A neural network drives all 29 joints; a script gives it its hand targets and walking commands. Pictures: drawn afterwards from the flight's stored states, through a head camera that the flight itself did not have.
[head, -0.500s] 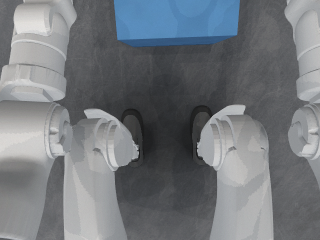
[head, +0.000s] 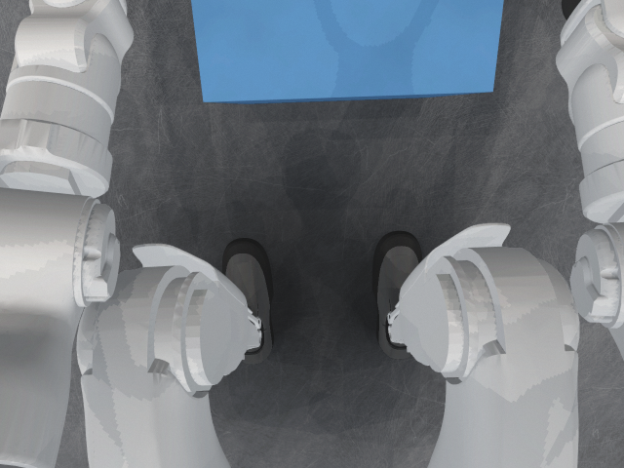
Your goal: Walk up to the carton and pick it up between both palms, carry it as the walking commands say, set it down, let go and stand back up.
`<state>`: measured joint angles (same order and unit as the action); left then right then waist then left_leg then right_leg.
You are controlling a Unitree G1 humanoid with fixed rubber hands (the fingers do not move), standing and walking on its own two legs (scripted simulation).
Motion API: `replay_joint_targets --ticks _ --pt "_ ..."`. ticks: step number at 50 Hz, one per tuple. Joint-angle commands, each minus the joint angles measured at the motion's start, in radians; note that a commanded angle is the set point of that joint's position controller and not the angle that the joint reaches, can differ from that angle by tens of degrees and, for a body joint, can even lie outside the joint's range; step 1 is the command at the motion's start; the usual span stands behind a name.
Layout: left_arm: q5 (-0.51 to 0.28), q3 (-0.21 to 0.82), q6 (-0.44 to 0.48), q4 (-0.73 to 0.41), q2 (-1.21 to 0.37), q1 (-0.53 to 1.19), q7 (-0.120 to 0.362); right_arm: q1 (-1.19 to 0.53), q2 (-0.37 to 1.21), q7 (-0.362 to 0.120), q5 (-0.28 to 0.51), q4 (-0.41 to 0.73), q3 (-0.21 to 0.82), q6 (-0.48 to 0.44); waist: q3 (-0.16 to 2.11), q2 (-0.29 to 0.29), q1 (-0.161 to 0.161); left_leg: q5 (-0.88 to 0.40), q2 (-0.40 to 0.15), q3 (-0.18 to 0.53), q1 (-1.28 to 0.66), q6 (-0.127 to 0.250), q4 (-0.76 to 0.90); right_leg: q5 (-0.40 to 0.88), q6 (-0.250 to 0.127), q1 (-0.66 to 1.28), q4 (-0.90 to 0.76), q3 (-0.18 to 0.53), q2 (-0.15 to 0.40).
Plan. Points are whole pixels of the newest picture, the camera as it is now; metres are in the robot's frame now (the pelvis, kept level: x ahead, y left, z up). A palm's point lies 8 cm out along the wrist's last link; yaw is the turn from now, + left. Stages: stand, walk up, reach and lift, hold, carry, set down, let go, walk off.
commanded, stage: reach and lift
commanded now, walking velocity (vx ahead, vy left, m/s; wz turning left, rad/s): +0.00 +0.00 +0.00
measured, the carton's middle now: out of the picture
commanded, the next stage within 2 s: none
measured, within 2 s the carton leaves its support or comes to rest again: leaves its support in 1.54 s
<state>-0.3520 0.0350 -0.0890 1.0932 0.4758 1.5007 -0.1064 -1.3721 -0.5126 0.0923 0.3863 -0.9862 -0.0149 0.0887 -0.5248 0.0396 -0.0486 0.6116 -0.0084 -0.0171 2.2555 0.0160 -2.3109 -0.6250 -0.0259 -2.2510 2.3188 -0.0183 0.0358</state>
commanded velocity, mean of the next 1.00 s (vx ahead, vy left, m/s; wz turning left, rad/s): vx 0.00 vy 0.00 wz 0.00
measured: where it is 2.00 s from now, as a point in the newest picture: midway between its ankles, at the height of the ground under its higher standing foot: (320, 316)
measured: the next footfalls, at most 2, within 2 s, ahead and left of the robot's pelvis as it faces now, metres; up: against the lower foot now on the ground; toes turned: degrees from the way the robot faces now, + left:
none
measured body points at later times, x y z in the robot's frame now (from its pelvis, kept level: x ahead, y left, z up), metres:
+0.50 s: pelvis -0.01 +0.00 +0.01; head +0.37 -0.03 +0.23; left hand +0.56 +0.15 -0.19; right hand +0.52 -0.23 -0.19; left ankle +0.11 +0.12 -0.31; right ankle +0.10 -0.12 -0.31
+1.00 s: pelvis -0.01 +0.00 +0.01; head +0.37 -0.02 +0.23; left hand +0.56 +0.12 -0.19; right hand +0.54 -0.21 -0.19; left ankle +0.11 +0.12 -0.31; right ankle +0.10 -0.12 -0.31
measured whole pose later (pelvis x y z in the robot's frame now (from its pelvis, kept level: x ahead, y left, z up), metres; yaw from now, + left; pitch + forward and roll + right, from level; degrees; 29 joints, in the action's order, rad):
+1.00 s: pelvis -0.01 +0.00 +0.01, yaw +0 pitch +32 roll +0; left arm -0.36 0.11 0.00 1.27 0.36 1.60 -0.17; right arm -1.55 -0.39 0.13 0.43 -1.23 0.10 0.00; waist -0.52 0.01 -0.05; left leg 0.56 0.00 -0.01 2.25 0.00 -2.26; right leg -0.57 -0.03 -2.25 2.27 -0.02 0.02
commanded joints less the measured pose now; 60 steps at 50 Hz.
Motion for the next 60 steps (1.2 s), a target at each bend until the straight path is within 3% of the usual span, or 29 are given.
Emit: replay_joint_targets --ticks 1,4,5,7,9,10,15,16,18,19,20,21,24,25,26,27,28,31,35,38,39,43,44,45,47,50,55,57,60 --pt "0.016 -0.021 0.059 -0.129 -0.041 0.123 -0.001 -0.290 -0.008 -0.026 0.030 0.177 0.002 -0.057 1.653 -0.043 0.029 -0.592 0.035 -0.002 -0.787 0.002 0.126 0.608 0.042 0.714 -0.177 0.009 -0.043" --pt "0.035 -0.074 0.060 -0.088 -0.011 0.053 0.000 -0.283 -0.018 -0.026 -0.013 0.169 0.001 -0.060 1.568 -0.088 0.068 -0.569 0.042 0.000 -0.706 -0.004 0.159 0.575 0.048 0.688 -0.177 0.009 -0.051" --pt "0.039 -0.073 0.059 -0.120 -0.006 0.064 -0.002 -0.285 -0.007 -0.021 -0.006 0.173 -0.014 -0.058 1.618 -0.052 0.061 -0.587 0.035 0.004 -0.721 -0.003 0.147 0.631 0.049 0.753 -0.168 0.022 -0.053" --pt "0.057 -0.119 0.054 0.009 -0.001 0.030 0.002 -0.259 -0.039 -0.017 -0.042 0.110 -0.029 -0.054 1.515 -0.118 0.045 -0.488 0.037 -0.010 -0.601 -0.008 0.150 0.579 0.050 0.754 -0.185 0.032 -0.055" --pt "0.023 -0.098 0.076 -0.210 0.028 0.126 -0.004 -0.346 -0.036 -0.006 -0.013 0.318 -0.033 -0.072 1.739 -0.123 0.041 -0.585 0.042 -0.013 -0.650 -0.008 0.125 0.733 0.046 0.918 -0.157 0.048 -0.060" --pt "0.020 -0.110 0.078 -0.178 0.044 0.124 -0.006 -0.280 -0.001 -0.003 -0.034 0.210 -0.014 -0.060 1.687 -0.163 0.016 -0.532 0.040 -0.009 -0.629 -0.002 0.136 0.687 0.056 0.906 -0.178 0.047 -0.063" --pt "-0.048 0.020 0.072 -0.187 -0.065 0.194 -0.006 -0.334 0.044 -0.014 0.022 0.227 0.014 -0.055 1.648 -0.057 -0.007 -0.565 0.047 0.007 -0.766 0.008 0.162 0.613 0.038 0.760 -0.196 0.007 -0.063" --pt "-0.042 0.006 0.069 -0.107 -0.071 0.180 -0.004 -0.297 0.048 -0.013 0.003 0.161 0.022 -0.050 1.610 -0.090 -0.027 -0.545 0.047 0.006 -0.752 0.005 0.166 0.585 0.043 0.751 -0.204 0.003 -0.059" --pt "-0.041 0.008 0.063 0.023 -0.099 0.156 0.009 -0.325 0.078 -0.018 0.007 0.067 0.059 -0.051 1.490 -0.082 0.034 -0.485 0.045 -0.008 -0.658 -0.007 0.172 0.533 0.046 0.692 -0.218 0.015 -0.055" --pt "-0.022 -0.035 0.068 -0.089 -0.057 0.233 0.001 -0.390 0.055 -0.008 -0.021 0.153 0.028 -0.057 1.499 -0.096 0.048 -0.472 0.051 -0.011 -0.612 -0.006 0.165 0.545 0.042 0.734 -0.223 0.039 -0.056" --pt "-0.018 -0.027 0.078 -0.055 -0.036 0.224 0.000 -0.356 0.053 0.002 -0.043 0.084 0.001 -0.059 1.481 -0.098 0.005 -0.463 0.052 -0.007 -0.603 -0.011 0.170 0.535 0.052 0.727 -0.220 0.027 -0.060" --pt "-0.007 -0.047 0.076 -0.059 -0.019 0.237 -0.005 -0.413 0.057 0.002 -0.035 0.129 0.019 -0.060 1.489 -0.111 0.037 -0.463 0.049 -0.008 -0.615 -0.006 0.176 0.529 0.056 0.729 -0.221 0.028 -0.061" --pt "-0.046 0.062 0.089 -0.075 -0.129 0.311 -0.011 -0.427 0.113 -0.007 0.027 0.147 0.052 -0.078 1.618 -0.051 -0.012 -0.540 0.051 0.016 -0.774 -0.004 0.171 0.563 0.044 0.703 -0.210 -0.003 -0.064" --pt "-0.026 0.042 0.086 0.012 -0.141 0.234 -0.008 -0.377 0.173 -0.008 0.030 0.058 0.078 -0.069 1.538 -0.056 0.024 -0.504 0.055 0.004 -0.716 -0.001 0.180 0.543 0.044 0.701 -0.212 0.013 -0.066" --pt "-0.032 0.035 0.094 -0.042 -0.144 0.298 -0.011 -0.386 0.135 -0.006 -0.005 0.053 0.065 -0.077 1.534 -0.081 -0.028 -0.503 0.056 0.004 -0.714 -0.013 0.180 0.537 0.045 0.695 -0.220 0.002 -0.064" --pt "0.018 0.008 0.094 0.004 -0.117 0.280 -0.013 -0.377 0.157 -0.010 0.009 0.006 0.064 -0.071 1.515 -0.045 0.029 -0.498 0.054 0.003 -0.748 -0.008 0.177 0.500 0.047 0.653 -0.223 0.006 -0.060" --pt "0.069 -0.026 0.101 -0.106 -0.049 0.294 -0.032 -0.380 0.128 -0.009 0.010 0.046 0.033 -0.078 1.544 -0.008 0.039 -0.530 0.052 0.012 -0.780 -0.007 0.189 0.531 0.048 0.648 -0.207 0.004 -0.076" --pt "0.080 0.010 0.100 -0.005 -0.115 0.275 -0.037 -0.404 0.172 -0.010 0.026 -0.022 0.081 -0.083 1.532 0.009 0.078 -0.536 0.057 0.013 -0.795 -0.018 0.194 0.494 0.048 0.584 -0.208 0.001 -0.078" --pt "0.044 0.038 0.100 -0.038 -0.126 0.362 -0.038 -0.448 0.148 0.006 -0.018 -0.027 0.049 -0.092 1.518 -0.003 -0.015 -0.464 0.062 0.005 -0.762 -0.018 0.198 0.459 0.039 0.624 -0.237 -0.010 -0.074" --pt "0.038 0.046 0.110 -0.017 -0.191 0.321 -0.032 -0.445 0.215 0.012 0.017 -0.010 0.105 -0.108 1.549 -0.016 0.030 -0.504 0.070 -0.004 -0.753 -0.020 0.195 0.514 0.046 0.669 -0.235 0.004 -0.081" --pt "0.013 0.049 0.104 0.016 -0.224 0.320 -0.033 -0.451 0.195 0.011 -0.005 -0.028 0.110 -0.112 1.554 -0.035 -0.012 -0.528 0.064 0.006 -0.751 -0.016 0.175 0.540 0.038 0.672 -0.232 0.008 -0.080" --pt "0.035 0.101 0.123 -0.090 -0.253 0.404 -0.026 -0.516 0.294 -0.016 0.027 0.010 0.137 -0.121 1.541 0.026 0.027 -0.551 0.074 0.014 -0.824 -0.015 0.204 0.523 0.035 0.599 -0.220 0.003 -0.093" --pt "0.002 0.111 0.115 -0.026 -0.338 0.394 -0.011 -0.541 0.369 -0.027 0.031 0.005 0.186 -0.118 1.520 -0.037 0.010 -0.524 0.075 0.010 -0.795 -0.016 0.206 0.520 0.036 0.649 -0.240 -0.007 -0.090" --pt "0.000 0.122 0.116 -0.014 -0.380 0.383 -0.003 -0.547 0.425 -0.032 0.056 0.005 0.209 -0.120 1.501 -0.035 0.038 -0.503 0.075 -0.001 -0.752 -0.011 0.198 0.507 0.036 0.658 -0.238 0.010 -0.090" --pt "-0.011 0.156 0.103 -0.019 -0.568 0.411 0.052 -0.576 0.580 -0.068 0.028 -0.024 0.231 -0.106 1.492 -0.035 0.006 -0.497 0.088 -0.003 -0.708 -0.018 0.183 0.520 0.032 0.672 -0.234 0.014 -0.097" --pt "0.033 0.170 0.092 -0.058 -0.708 0.516 0.109 -0.666 0.829 -0.139 0.040 0.005 0.263 -0.088 1.427 0.004 0.087 -0.460 0.085 -0.014 -0.664 -0.005 0.189 0.511 0.039 0.645 -0.220 0.028 -0.123" --pt "0.058 0.159 0.036 -0.032 -0.957 0.554 0.195 -0.811 0.982 -0.199 -0.008 0.085 0.274 -0.062 1.315 -0.002 0.048 -0.409 0.102 -0.025 -0.579 -0.001 0.174 0.444 0.028 0.620 -0.225 0.019 -0.134" --pt "0.080 0.141 0.024 -0.035 -0.999 0.529 0.211 -0.824 1.011 -0.223 0.008 0.109 0.280 -0.051 1.348 0.017 0.094 -0.418 0.097 -0.036 -0.609 0.001 0.151 0.440 0.026 0.625 -0.206 0.021 -0.123" --pt "0.064 0.160 0.021 -0.121 -1.012 0.607 0.221 -0.814 1.050 -0.238 0.021 0.083 0.262 -0.034 1.363 0.009 0.080 -0.410 0.094 -0.038 -0.606 0.001 0.147 0.429 0.022 0.615 -0.203 0.019 -0.127"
